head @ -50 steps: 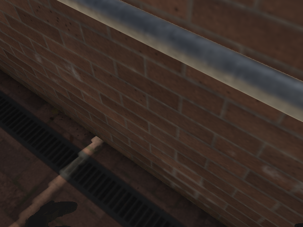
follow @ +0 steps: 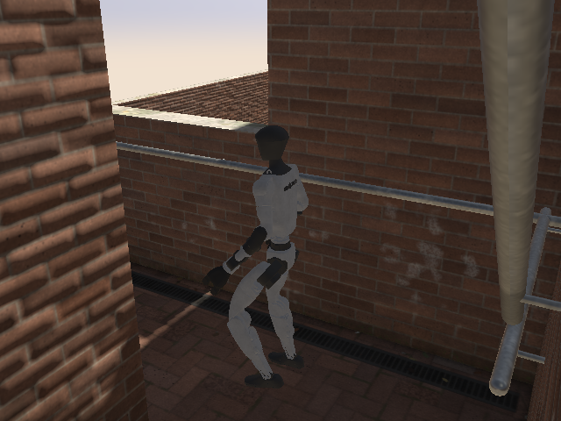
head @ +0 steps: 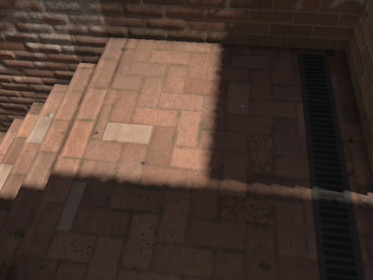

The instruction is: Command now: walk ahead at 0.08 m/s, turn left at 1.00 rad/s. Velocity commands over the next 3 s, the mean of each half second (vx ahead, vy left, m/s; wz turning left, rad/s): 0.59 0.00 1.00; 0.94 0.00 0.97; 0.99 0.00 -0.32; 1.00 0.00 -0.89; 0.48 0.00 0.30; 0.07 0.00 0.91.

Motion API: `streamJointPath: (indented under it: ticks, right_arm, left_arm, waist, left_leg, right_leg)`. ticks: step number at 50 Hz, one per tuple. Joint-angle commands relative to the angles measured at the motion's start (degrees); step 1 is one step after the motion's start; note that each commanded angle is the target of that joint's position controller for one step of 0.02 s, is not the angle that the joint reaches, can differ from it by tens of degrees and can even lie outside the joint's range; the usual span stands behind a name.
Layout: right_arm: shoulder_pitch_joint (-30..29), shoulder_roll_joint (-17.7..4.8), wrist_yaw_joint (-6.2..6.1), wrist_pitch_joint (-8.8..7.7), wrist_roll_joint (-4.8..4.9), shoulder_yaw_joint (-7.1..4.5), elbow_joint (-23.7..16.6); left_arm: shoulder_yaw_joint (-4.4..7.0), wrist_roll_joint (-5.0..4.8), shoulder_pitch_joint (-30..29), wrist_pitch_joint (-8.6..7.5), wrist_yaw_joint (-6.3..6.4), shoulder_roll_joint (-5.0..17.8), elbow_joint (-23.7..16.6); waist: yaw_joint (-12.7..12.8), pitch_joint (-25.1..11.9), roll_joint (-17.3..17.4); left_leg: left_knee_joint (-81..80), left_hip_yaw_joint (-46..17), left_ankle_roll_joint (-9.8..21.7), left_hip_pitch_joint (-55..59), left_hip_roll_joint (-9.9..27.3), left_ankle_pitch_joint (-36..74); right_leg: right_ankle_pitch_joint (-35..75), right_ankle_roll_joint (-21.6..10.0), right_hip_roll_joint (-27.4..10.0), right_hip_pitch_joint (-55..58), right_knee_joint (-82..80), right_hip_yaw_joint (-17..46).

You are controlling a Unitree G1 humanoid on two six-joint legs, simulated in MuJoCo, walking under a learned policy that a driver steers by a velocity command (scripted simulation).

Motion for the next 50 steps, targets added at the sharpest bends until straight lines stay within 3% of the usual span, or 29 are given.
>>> streamJointPath:
  ticks: [1, 5, 7, 8, 9, 10, 11, 12, 13, 16, 20, 24, 26, 27, 28, 29, 30, 31, 33, 36, 40, 41, 44, 45, 46, 47, 48, 49, 50]
  right_arm:
    - [-5.21, -3.01, 0.31, -1.07, 0.76, -0.17, -6.99]
    - [1.58, -4.88, 1.37, -0.57, 0.9, -1.07, -4.08]
    - [9.75, -3.63, 1.73, -1.27, 1.72, -1.23, 0.66]
    - [17.58, -4.54, 1.55, -1.67, 2.01, -2.12, 4.93]
    - [26.18, -7.89, 1.55, -2.85, 2.03, -3.25, 6.98]
    - [22.66, -12.43, 2.41, -6.26, 1.45, -1.84, 2.83]
    - [20.87, -9.97, 3.24, -8.65, 0.4, -1.76, 1.56]
    - [17.18, -11.11, 1.34, -6.18, -5.31, -1.49, 2.97]
    - [15.61, -8.99, 0.91, -5.74, -5.21, -0.71, 2.61]
    - [13.22, -3.95, 0.54, -6.4, -3.33, 1.19, 3.5]
    - [18.07, -4.33, 0.52, -6.78, -2.21, 0.36, 6.12]
    - [18.08, -6.02, 0.13, -7.64, -1.85, -0.89, 7.58]
    - [13.39, -7.38, 0.08, -7.86, -1.83, -1.33, 7.37]
    - [9.42, -8.07, -0.26, -7.82, -2.05, -1.29, 6.32]
    - [6.83, -7.27, -0.12, -7.98, -2.34, -1.04, 5.77]
    - [7.92, 0.95, 0.48, -8.63, -2.16, 1.18, 3.29]
    - [14.04, 4.17, 0.61, -8.41, -2.0, 2.73, 2.0]
    - [12.0, 0.87, 0.07, -7.07, -3.18, 2.63, 4.3]
    - [5.62, -1.18, 2.1, -5.39, -5.3, 2.05, 4.51]
    - [0.94, 3.86, 4.26, -3.64, -4.59, 3.51, -0.19]
    - [-3.46, 4.1, 4.54, -2.1, -4.95, 4.07, -4.28]
    - [-8.48, 2.01, 5.05, -2.51, -4.18, 4.04, -6.16]
    - [-10.89, 1.58, 5.53, -3.19, -3.52, 3.86, -5.3]
    - [-10.05, 0.43, 5.42, -3.92, -3.52, 3.22, -4.6]
    - [0.05, 1.36, 3.72, -4.53, -3.49, 2.47, 0.44]
    - [14.91, -0.12, 2.4, -4.85, -3.35, 1.26, 4.54]
    - [23.16, -3.13, 1.28, -4.12, -3.45, -0.26, 6.58]
    - [18.86, -7.68, -0.61, -2.99, -2.68, -1.1, 5.67]
    - [13.18, -12.83, -1.36, -3.35, -2.89, -1.24, 0.12]
  left_arm:
    - [4.27, -0.84, 1.11, 0.03, 0.0, 12.98, -1.94]
    - [4.53, -2.78, -2.18, -3.02, -2.1, 13.26, -1.69]
    - [4.34, -3.1, -3.73, -3.28, -2.56, 11.93, -0.8]
    - [3.52, -2.06, -3.65, -3.2, -2.74, 8.81, -0.77]
    - [1.98, -0.9, -7.76, -3.26, -3.26, 4.35, -2.97]
    - [0.19, -0.29, -10.28, -5.22, -3.63, -0.67, -8.21]
    - [0.73, -2.66, -17.02, -7.59, -4.06, 4.16, -11.03]
    - [0.55, 4.54, -15.88, -5.79, -4.7, 6.02, -8.77]
    - [0.53, 4.7, -11.58, -4.97, -5.28, 6.59, -6.79]
    - [0.06, 3.11, -5.94, -2.62, -6.05, 7.18, -4.21]
    - [-1.63, 1.72, -12.19, -2.46, -5.99, 5.22, -6.0]
    - [-1.53, 0.73, -16.39, -3.7, -5.55, 5.97, -8.29]
    - [-1.22, -0.11, -8.07, -3.99, -4.42, 6.78, -6.46]
    - [-0.1, -0.41, 3.47, -4.0, -3.65, 7.99, -2.86]
    - [1.61, 0.05, 18.33, -3.88, -2.56, 11.62, 0.62]
    - [3.12, 2.17, 28.26, -3.65, -1.69, 17.32, 1.54]
    - [2.96, 2.47, 16.55, -2.47, -2.0, 17.88, -0.09]
    - [1.79, 2.16, 6.84, -1.71, -1.73, 10.96, -1.91]
    - [0.68, 2.21, 6.65, -1.76, -1.95, 5.07, 0.13]
    - [-0.18, 1.72, 9.71, -3.69, -2.17, 3.4, 4.08]
    - [0.24, 1.33, 6.78, -6.54, -2.63, 6.47, 3.55]
    - [0.1, 1.86, 6.53, -7.02, -2.4, 6.53, 3.99]
    - [0.46, 1.76, 12.0, -5.38, -1.56, 10.67, 5.52]
    - [0.7, 1.27, 13.48, -5.2, -1.35, 12.22, 5.5]
    - [0.81, 0.34, 12.92, -4.17, -1.01, 13.64, 4.75]
    - [0.79, -0.13, 10.62, -3.34, -1.46, 14.81, 3.46]
    - [0.57, 0.01, 9.91, -3.1, -1.98, 14.33, 3.12]
    - [-0.93, 1.09, 9.79, -2.13, -2.66, 5.98, 2.42]
    - [-1.18, -0.5, 12.52, -1.73, -3.11, 8.45, -3.18]
  waist:
    - [3.03, -6.02, -11.96]
    - [-0.6, -4.94, -15.83]
    - [-5.08, -4.26, -10.45]
    - [-7.67, -3.74, -2.05]
    - [-11.37, -0.06, 12.97]
    - [-5.64, 0.5, 24.55]
    - [-8.64, -1.0, 14.36]
    - [-7.33, -0.59, 5.07]
    - [-4.88, 0.88, 1.34]
    - [-1.82, 2.64, 3.93]
    - [-3.89, 4.57, 4.1]
    - [-4.88, 3.52, 4.86]
    - [0.36, 0.62, 4.31]
    - [6.0, -5.32, 1.77]
    - [13.54, -13.26, -2.58]
    - [14.81, -23.21, -16.93]
    - [5.21, -25.09, -31.83]
    - [3.22, -13.86, -19.71]
    - [3.64, -4.48, -5.19]
    - [1.21, 2.75, -7.55]
    - [-1.78, 3.28, -8.26]
    - [-1.39, 5.54, -5.46]
    - [0.2, 7.95, -3.4]
    - [-0.03, 6.8, -2.11]
    - [-2.83, 0.23, -5.0]
    - [-10.64, -8.89, -4.99]
    - [-15.59, -15.33, -1.12]
    - [-8.0, -11.52, 13.13]
    - [-5.02, -24.57, 5.22]
  left_leg:
    - [-8.4, 3.4, 0.47, -0.6, 3.06, 1.34]
    - [-16.52, 8.36, 5.69, 11.32, 3.42, -0.68]
    - [-22.81, 13.9, 8.24, 23.31, 0.47, 0.57]
    - [-26.03, 13.82, 10.53, 31.81, -2.71, -2.25]
    - [-34.5, -4.9, 16.98, 40.82, 4.02, -10.61]
    - [-42.78, -37.04, 25.15, 42.73, 14.09, -9.92]
    - [-55.29, -51.1, 29.62, 44.25, 21.47, -21.96]
    - [-54.43, -44.18, 25.18, 39.43, 19.78, -23.92]
    - [-51.16, -35.6, 22.93, 35.39, 15.5, -18.34]
    - [-53.23, -20.46, 19.79, 23.76, 5.2, -3.8]
    - [-53.78, -19.13, 20.31, 25.7, 3.3, 4.39]
    - [-51.38, -22.39, 18.59, 26.83, 6.48, 15.46]
    - [-44.51, -21.18, 16.27, 22.79, 5.75, 31.35]
    - [-31.99, -18.64, 14.34, 19.74, 3.11, 44.23]
    - [-13.65, -16.83, 12.75, 10.98, -1.1, 45.05]
    - [9.6, -11.85, 11.94, -2.78, -7.87, 12.05]
    - [20.32, -8.86, 11.34, -7.4, -8.25, -6.3]
    - [22.82, -5.87, 11.92, -10.24, -3.42, 0.6]
    - [18.95, -3.5, 11.7, -10.25, 1.22, 4.64]
    - [15.75, -5.21, 11.01, -10.54, 3.8, 6.17]
    - [5.7, -0.46, 10.69, -9.48, 3.33, 11.6]
    - [-2.52, 0.93, 11.81, -6.59, 4.62, 15.69]
    - [-15.92, 10.36, 14.14, 3.3, -0.21, 12.04]
    - [-20.36, 12.22, 14.51, 6.3, -2.94, 14.87]
    - [-16.91, 14.85, 14.21, 16.31, -8.4, 14.9]
    - [-21.05, 13.06, 15.04, 32.12, -10.55, 15.85]
    - [-22.54, 7.37, 14.76, 50.42, -8.74, 11.7]
    - [-29.76, -17.68, 13.24, 55.87, 6.83, 11.55]
    - [-41.7, -47.07, 21.9, 59.58, 20.56, 9.87]
  right_leg:
    - [12.22, -11.37, -14.39, 7.68, -8.22, 5.15]
    - [-18.93, -6.94, -15.56, 1.53, -11.86, 2.61]
    - [-23.79, -4.98, -13.78, -4.4, -4.95, -2.13]
    - [-21.35, -3.75, -9.86, -9.46, 8.93, -6.46]
    - [-22.78, -1.51, -4.42, -27.54, 39.03, -8.76]
    - [-25.43, -0.85, 4.37, -48.03, 55.03, 1.75]
    - [-19.75, -2.68, 2.49, -54.85, 57.66, 9.92]
    - [-15.54, -1.41, -1.78, -52.3, 57.46, 7.05]
    - [-10.67, -0.66, -2.62, -47.17, 54.37, 6.7]
    - [-1.26, 1.74, -2.93, -32.98, 43.75, 4.04]
    - [5.18, 3.24, 0.73, -30.46, 24.76, 3.72]
    - [10.68, 0.86, 2.65, -21.19, 12.92, 4.88]
    - [7.29, -0.9, 4.8, -6.62, 10.9, 4.45]
    - [4.23, -2.22, 6.39, 7.58, 10.13, 3.63]
    - [-0.2, -3.78, 2.86, 26.17, 12.17, 5.47]
    - [-31.68, -6.86, -13.6, 40.6, 5.63, 27.27]
    - [-38.96, -8.49, -21.19, 34.38, -10.28, 54.54]
    - [-38.8, -7.93, -19.98, 24.19, -9.95, 49.63]
    - [-22.75, -7.94, -16.27, 12.73, -7.13, 30.49]
    - [-9.36, -7.02, -15.71, 2.49, -9.26, 17.44]
    - [9.38, -5.76, -14.32, -0.65, -11.66, 0.42]
    - [5.04, -4.4, -12.55, -4.06, -14.35, -4.24]
    - [16.91, -5.65, -11.27, -1.2, -12.76, -9.87]
    - [31.27, -5.24, -11.76, 2.37, -9.11, -10.53]
    - [61.79, -6.28, -11.33, 4.55, 3.59, -12.15]
    - [65.06, -5.92, -10.18, 2.26, 21.19, -12.7]
    - [47.66, -4.57, -8.37, -11.47, 41.34, -11.29]
    - [-17.26, -1.26, 2.0, -28.67, 63.1, -8.67]
    - [-10.45, 0.12, 3.34, -36.01, 71.95, 4.7]
Next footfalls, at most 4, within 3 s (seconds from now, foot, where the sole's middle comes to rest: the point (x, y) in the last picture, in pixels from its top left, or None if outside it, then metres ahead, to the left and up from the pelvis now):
0.18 left None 0.01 0.17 -0.78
0.56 right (160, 279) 0.45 0.14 -0.78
0.98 left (49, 252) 0.56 0.55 -0.78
1.52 right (53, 168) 0.92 0.61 -0.78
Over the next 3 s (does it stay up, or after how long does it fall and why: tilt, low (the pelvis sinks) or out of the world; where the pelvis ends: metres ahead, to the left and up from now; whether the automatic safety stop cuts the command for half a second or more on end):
stays up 1.46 0.80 -0.46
